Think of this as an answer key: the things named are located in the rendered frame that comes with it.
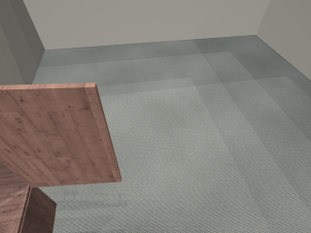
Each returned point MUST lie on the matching cupboard door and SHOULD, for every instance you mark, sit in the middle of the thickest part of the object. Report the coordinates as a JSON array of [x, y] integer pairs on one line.
[[55, 134]]

